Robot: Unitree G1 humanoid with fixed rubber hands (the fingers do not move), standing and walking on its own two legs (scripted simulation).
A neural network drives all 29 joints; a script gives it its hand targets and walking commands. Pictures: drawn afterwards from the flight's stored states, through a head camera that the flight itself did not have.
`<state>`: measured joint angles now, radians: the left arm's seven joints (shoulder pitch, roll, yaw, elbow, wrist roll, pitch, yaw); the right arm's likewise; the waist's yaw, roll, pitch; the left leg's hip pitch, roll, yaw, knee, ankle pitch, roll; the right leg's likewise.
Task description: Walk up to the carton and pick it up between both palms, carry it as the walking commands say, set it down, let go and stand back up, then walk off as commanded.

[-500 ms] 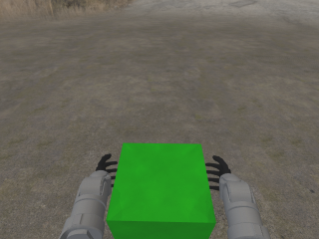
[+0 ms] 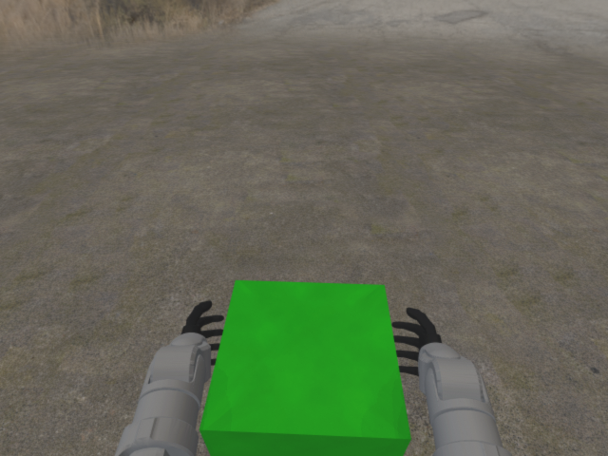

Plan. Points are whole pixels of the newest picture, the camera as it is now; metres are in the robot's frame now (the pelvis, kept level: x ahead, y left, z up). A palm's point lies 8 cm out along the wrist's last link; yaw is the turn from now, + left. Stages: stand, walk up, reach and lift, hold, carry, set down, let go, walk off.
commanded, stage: hold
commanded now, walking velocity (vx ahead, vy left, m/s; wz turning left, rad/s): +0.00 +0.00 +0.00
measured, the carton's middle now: (306, 374) +0.31 +0.01 -0.05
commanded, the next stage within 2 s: carry in 0.66 s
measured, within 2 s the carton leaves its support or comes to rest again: neither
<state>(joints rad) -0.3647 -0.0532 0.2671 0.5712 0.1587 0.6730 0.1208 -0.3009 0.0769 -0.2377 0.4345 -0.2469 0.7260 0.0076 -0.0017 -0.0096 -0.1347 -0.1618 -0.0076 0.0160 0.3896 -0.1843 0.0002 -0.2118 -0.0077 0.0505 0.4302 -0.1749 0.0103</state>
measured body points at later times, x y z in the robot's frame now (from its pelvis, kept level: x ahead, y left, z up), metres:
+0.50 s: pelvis +0.00 +0.00 +0.00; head -0.07 +0.00 +0.44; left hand +0.31 +0.17 +0.02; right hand +0.30 -0.17 +0.03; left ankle +0.02 +0.12 -0.74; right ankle +0.04 -0.12 -0.74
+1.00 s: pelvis -0.03 +0.04 -0.02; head -0.05 +0.07 +0.43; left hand +0.27 +0.25 +0.03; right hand +0.30 -0.08 +0.05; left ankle +0.01 +0.13 -0.74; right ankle -0.01 -0.10 -0.70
